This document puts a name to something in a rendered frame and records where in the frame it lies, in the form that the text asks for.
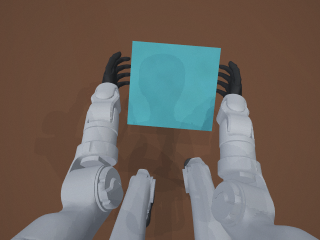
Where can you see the robot left forearm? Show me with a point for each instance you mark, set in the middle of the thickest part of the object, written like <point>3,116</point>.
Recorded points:
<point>99,141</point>

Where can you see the left robot upper arm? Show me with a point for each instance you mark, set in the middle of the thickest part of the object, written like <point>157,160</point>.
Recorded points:
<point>88,196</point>

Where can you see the left robot hand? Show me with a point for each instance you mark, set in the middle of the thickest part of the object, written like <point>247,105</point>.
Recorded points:
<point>111,70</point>

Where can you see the robot right forearm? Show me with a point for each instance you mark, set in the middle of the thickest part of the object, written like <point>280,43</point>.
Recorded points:
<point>237,144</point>

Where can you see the right robot hand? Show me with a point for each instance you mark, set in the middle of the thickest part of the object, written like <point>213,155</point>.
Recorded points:
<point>234,85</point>

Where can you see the right robot upper arm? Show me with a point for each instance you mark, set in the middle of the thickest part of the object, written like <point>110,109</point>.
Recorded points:
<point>247,212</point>

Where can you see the carton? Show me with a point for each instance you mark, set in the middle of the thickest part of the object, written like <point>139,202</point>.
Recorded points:
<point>173,85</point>

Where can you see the robot right foot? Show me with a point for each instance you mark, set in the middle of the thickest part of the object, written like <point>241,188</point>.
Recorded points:
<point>186,162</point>

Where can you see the robot right thigh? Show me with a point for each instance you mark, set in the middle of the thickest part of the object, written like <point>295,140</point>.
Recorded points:
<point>198,183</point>

